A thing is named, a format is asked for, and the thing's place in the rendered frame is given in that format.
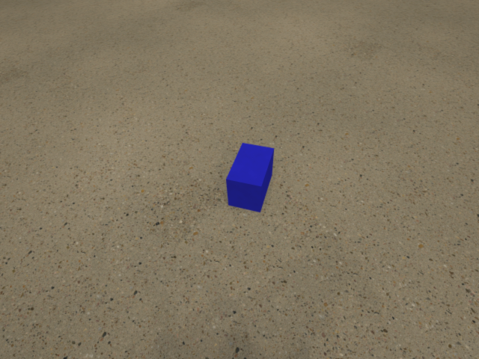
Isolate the carton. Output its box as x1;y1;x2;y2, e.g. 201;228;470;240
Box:
226;143;274;212

